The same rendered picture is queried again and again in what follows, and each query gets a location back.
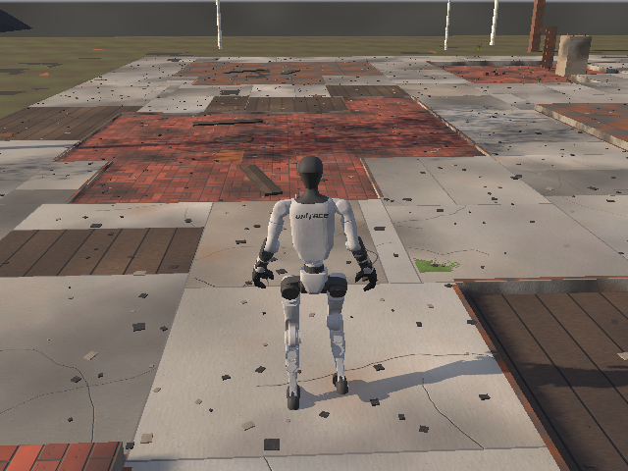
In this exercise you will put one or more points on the robot right foot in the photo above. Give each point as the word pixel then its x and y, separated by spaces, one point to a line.
pixel 341 386

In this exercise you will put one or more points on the robot left hand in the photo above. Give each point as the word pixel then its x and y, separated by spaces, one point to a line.
pixel 256 277

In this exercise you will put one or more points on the robot right hand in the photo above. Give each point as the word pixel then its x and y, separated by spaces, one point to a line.
pixel 365 277

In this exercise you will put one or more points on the left robot upper arm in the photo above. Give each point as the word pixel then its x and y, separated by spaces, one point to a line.
pixel 280 210

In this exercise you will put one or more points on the left robot forearm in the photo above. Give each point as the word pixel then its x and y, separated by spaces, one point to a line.
pixel 263 259

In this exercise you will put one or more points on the right robot forearm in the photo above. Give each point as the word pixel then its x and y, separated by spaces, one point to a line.
pixel 363 259

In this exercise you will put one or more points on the left robot shin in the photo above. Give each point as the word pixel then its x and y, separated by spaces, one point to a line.
pixel 292 365

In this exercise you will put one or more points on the right robot upper arm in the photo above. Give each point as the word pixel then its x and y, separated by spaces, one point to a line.
pixel 343 207

